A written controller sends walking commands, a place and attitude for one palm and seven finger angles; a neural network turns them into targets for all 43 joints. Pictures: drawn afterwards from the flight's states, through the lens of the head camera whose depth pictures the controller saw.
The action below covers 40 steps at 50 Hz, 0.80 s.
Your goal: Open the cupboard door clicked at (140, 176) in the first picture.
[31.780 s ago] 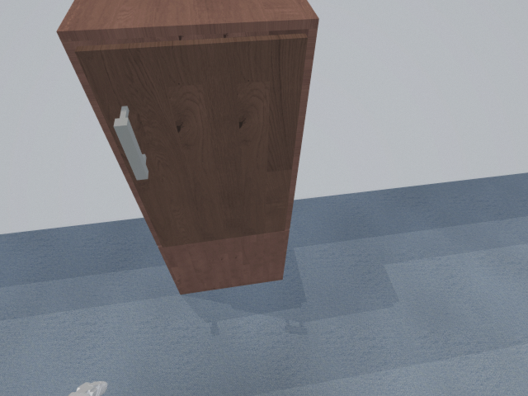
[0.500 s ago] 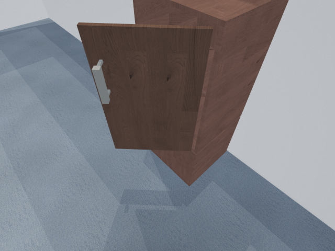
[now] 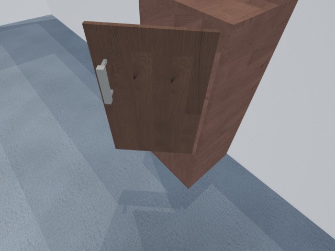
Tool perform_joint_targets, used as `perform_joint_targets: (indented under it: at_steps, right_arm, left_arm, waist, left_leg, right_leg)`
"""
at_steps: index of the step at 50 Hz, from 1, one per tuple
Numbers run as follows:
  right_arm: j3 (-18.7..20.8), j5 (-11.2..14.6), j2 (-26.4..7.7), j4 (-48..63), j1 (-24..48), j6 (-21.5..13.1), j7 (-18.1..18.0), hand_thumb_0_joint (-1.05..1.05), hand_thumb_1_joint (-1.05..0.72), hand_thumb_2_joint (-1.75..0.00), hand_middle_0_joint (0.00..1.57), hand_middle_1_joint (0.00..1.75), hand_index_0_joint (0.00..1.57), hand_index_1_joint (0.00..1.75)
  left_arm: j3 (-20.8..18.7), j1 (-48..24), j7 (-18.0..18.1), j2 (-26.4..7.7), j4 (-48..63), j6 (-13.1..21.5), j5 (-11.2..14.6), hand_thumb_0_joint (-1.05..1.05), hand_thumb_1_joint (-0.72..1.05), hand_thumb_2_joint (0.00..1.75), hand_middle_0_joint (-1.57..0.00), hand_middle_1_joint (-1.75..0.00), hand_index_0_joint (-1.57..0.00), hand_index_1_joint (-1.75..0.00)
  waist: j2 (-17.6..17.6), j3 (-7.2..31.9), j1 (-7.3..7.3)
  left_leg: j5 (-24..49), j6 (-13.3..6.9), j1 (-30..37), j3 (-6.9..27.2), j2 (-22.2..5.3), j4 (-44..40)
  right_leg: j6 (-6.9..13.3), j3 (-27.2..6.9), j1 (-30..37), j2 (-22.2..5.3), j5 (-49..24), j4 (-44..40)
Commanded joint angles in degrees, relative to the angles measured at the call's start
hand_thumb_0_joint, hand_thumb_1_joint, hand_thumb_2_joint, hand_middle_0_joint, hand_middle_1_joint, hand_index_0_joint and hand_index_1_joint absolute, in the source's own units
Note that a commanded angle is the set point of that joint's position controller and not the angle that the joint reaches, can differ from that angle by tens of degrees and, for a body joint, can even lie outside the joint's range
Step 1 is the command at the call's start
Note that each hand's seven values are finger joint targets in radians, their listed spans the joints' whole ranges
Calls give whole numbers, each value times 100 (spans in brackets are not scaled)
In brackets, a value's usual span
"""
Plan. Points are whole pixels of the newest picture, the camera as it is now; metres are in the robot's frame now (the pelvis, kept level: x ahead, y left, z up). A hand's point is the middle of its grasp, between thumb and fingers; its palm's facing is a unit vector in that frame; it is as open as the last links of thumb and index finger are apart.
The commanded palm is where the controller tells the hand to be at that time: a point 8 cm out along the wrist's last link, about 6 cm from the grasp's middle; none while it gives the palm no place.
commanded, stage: come to a stop and stand still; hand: left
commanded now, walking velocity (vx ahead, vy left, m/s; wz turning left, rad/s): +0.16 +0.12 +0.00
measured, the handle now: (106, 82) +0.58 +0.25 +0.07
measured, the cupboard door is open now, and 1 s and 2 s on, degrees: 45 45 45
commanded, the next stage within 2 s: look again from close up in 0.94 s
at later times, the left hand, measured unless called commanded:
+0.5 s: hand out of the picture +0.08 +0.18 -0.16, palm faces +0.00 -0.97 -0.24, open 7.4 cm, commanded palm none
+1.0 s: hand out of the picture +0.01 +0.21 -0.16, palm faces -0.01 -0.97 -0.25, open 7.4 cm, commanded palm none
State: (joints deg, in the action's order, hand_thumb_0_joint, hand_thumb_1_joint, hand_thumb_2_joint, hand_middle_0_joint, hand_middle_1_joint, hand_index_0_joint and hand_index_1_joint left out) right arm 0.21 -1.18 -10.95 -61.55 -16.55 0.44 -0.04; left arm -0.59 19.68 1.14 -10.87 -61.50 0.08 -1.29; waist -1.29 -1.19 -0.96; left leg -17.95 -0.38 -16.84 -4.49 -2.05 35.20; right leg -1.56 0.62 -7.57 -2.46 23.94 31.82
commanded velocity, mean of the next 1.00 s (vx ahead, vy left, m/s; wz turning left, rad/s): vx -0.04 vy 0.00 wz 0.00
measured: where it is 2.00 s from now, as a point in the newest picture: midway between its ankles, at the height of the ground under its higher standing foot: outside the picture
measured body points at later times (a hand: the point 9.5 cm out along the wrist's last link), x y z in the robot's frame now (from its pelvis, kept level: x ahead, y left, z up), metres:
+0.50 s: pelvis +0.02 +0.00 +0.01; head +0.04 +0.00 +0.45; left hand +0.08 +0.23 -0.14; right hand +0.06 -0.23 -0.15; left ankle +0.01 +0.11 -0.73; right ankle -0.02 -0.11 -0.73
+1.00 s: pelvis +0.00 +0.01 +0.01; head +0.02 +0.00 +0.46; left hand +0.02 +0.26 -0.14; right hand +0.01 -0.22 -0.15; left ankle +0.01 +0.12 -0.73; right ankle -0.02 -0.11 -0.73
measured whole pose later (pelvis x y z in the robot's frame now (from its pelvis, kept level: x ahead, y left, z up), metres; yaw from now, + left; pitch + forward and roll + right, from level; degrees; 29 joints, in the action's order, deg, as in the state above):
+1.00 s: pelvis +0.00 +0.01 +0.01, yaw -1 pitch +0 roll +0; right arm -0.9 -1.1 -10.6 -60.3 -15.7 -0.1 -0.5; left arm 0.3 15.7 1.6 -11.9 -60.1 0.0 -0.7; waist 0.3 -2.2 -0.3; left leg -13.6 -1.1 -13.6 -4.9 -0.7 27.2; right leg -0.1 3.9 -12.2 -2.2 16.2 28.4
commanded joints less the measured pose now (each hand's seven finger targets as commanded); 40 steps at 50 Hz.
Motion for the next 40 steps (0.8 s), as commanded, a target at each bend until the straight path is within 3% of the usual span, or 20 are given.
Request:
perform_joint_targets:
  at_steps: [1, 3, 4, 5, 7, 9, 10, 11, 12, 14, 19, 23, 24, 25, 26, 28, 31, 33, 35, 40]
  right_arm:
    - [100, 19, -496, 327, -224, -240, -33, 0, -90, -90, 20, 30, 20, 30]
    - [168, -1, -862, 87, -885, -277, -117, 0, -90, -90, 20, 30, 20, 30]
    - [163, 6, -888, 18, -1082, -278, -179, 0, -90, -90, 20, 30, 20, 30]
    - [129, 15, -770, 43, -980, -275, -220, 0, -90, -90, 20, 30, 20, 30]
    - [122, 24, -741, 178, -355, -273, -253, 0, -90, -90, 20, 30, 20, 30]
    - [140, 92, -760, 276, 67, -276, -260, 0, -90, -90, 20, 30, 20, 30]
    - [141, 123, -595, 314, 90, -273, -242, 0, -90, -90, 20, 30, 20, 30]
    - [124, 125, -430, 321, 30, -255, -222, 0, -90, -90, 20, 30, 20, 30]
    - [129, 98, -314, 268, 91, -194, -211, 0, -90, -90, 20, 30, 20, 30]
    - [140, 89, -245, 179, -30, -130, -209, 0, -90, -90, 20, 30, 20, 30]
    - [178, 39, -341, 219, -18, -99, -213, 0, -90, -90, 20, 30, 20, 30]
    - [175, 30, -380, 295, 106, -104, -194, 0, -90, -90, 20, 30, 20, 30]
    - [246, 124, -660, 750, 590, -138, -149, 0, -90, -90, 20, 30, 20, 30]
    - [205, 76, -309, 865, 188, -93, -74, 0, -90, -90, 20, 30, 20, 30]
    - [162, 43, -172, 858, 159, -61, -39, 0, -90, -90, 20, 30, 20, 30]
    - [165, 35, -304, 871, -1, -102, -43, 0, -90, -90, 20, 30, 20, 30]
    - [142, -3, -547, 913, 110, -163, -73, 0, -90, -90, 20, 30, 20, 30]
    - [120, 12, -594, 974, 241, -142, -82, 0, -90, -90, 20, 30, 20, 30]
    - [110, 3, -597, 960, 231, -124, -70, 0, -90, -90, 20, 30, 20, 30]
    - [88, -14, -635, 800, 130, -134, -55, 0, -90, -90, 20, 30, 20, 30]
  left_arm:
    - [-218, 311, 34, -853, 213, 61, -37, 0, 90, 90, -20, -30, -20, -30]
    - [-141, 153, 50, -514, 285, 62, -25, 0, 90, 90, -20, -30, -20, -30]
    - [-83, -14, 83, -360, 352, 75, 3, 0, 90, 90, -20, -30, -20, -30]
    - [-70, -150, 115, -320, 401, 66, 38, 0, 90, 90, -20, -30, -20, -30]
    - [-91, -81, 110, -304, 324, 78, 69, 0, 90, 90, -20, -30, -20, -30]
    - [-125, 375, 108, -491, 132, 134, 56, 0, 90, 90, -20, -30, -20, -30]
    - [-125, 390, 123, -636, 100, 169, 50, 0, 90, 90, -20, -30, -20, -30]
    - [-99, 310, 121, -684, 152, 172, 61, 0, 90, 90, -20, -30, -20, -30]
    - [-97, 269, 133, -679, 149, 165, 49, 0, 90, 90, -20, -30, -20, -30]
    - [-99, 187, 169, -660, 184, 132, 40, 0, 90, 90, -20, -30, -20, -30]
    - [-168, -94, 194, -675, 473, 36, 37, 0, 90, 90, -20, -30, -20, -30]
    - [-161, -322, 168, -616, 603, -10, 28, 0, 90, 90, -20, -30, -20, -30]
    - [-139, 138, 352, -658, 415, 81, 35, 0, 90, 90, -20, -30, -20, -30]
    - [-159, -203, 301, -928, 732, 167, 8, 0, 90, 90, -20, -30, -20, -30]
    - [-156, -479, 265, -942, 819, 221, 3, 0, 90, 90, -20, -30, -20, -30]
    - [-109, -667, 216, -816, 946, 213, 35, 0, 90, 90, -20, -30, -20, -30]
    - [-68, -570, 172, -662, 939, 81, 28, 0, 90, 90, -20, -30, -20, -30]
    - [-45, -539, 136, -653, 877, 49, 42, 0, 90, 90, -20, -30, -20, -30]
    - [-30, -575, 101, -657, 867, 32, 41, 0, 90, 90, -20, -30, -20, -30]
    - [-27, -502, 66, -717, 771, 43, 32, 0, 90, 90, -20, -30, -20, -30]
  waist:
    - [-59, -474, 114]
    - [1204, -43, 315]
    - [1638, 7, 347]
    - [1335, -55, 286]
    - [913, -17, 40]
    - [481, 326, -182]
    - [92, 393, -95]
    - [26, 350, -19]
    - [-410, 266, -2]
    - [-691, 248, 34]
    - [-49, 423, 32]
    - [162, 300, 23]
    - [75, 62, -81]
    - [-163, 387, 185]
    - [-311, 507, 186]
    - [84, 321, 308]
    - [897, 2, 99]
    - [346, -188, 76]
    - [235, -387, 111]
    - [82, -332, 121]
  left_leg:
    - [783, -202, 331, 7, -76, -423]
    - [2744, -701, 1421, 1114, -951, -926]
    - [4034, -1052, 1670, 1602, -1366, -1205]
    - [4701, -1232, 1496, 1617, -1537, -1239]
    - [5067, -1090, 1127, 1076, -1308, -971]
    - [3971, -574, 785, 594, -857, -598]
    - [2878, -292, 505, 388, -598, -568]
    - [1900, -157, 361, 303, -453, -805]
    - [1662, -69, 360, 207, -358, -678]
    - [1570, -8, 347, 117, -294, -614]
    - [2611, -52, 696, 181, -437, -673]
    - [2398, -135, 714, 328, -528, -868]
    - [2372, 26, 359, 143, -613, 341]
    - [196, 15, -68, 150, -233, 182]
    - [-224, 31, -46, 86, -165, -103]
    - [733, -55, 426, 274, -206, -580]
    - [1752, -323, 175, 772, -626, -948]
    - [851, -308, -14, 755, -535, -1107]
    - [-26, -248, -129, 728, -427, -1337]
    - [-443, -227, -71, 742, -372, -1561]
  right_leg:
    - [592, -427, -731, -567, -1000, -490]
    - [281, 504, -1451, 97, -511, 1029]
    - [238, 467, -1886, 198, 788, 1665]
    - [261, 233, -1933, 22, 1237, 1883]
    - [250, 132, -1309, -172, 583, 878]
    - [232, 44, -288, -203, -1636, -519]
    - [358, -382, -23, -555, -3052, -509]
    - [464, -482, 15, -861, -3826, -419]
    - [491, -487, -32, -889, -4408, -298]
    - [548, -424, -10, -956, -4916, -224]
    - [469, -284, -227, -712, -3920, -72]
    - [358, -221, -468, -496, -2662, -269]
    - [247, -658, -544, -827, -4531, -595]
    - [624, -920, -156, -1163, -4081, -572]
    - [805, -838, -20, -1213, -3798, -538]
    - [670, -493, -524, -796, -2795, -350]
    - [374, 21, -538, -204, -1187, -197]
    - [349, -42, -597, -186, -765, -447]
    - [365, -167, -802, -242, -297, -688]
    - [366, -213, -845, -297, -49, -886]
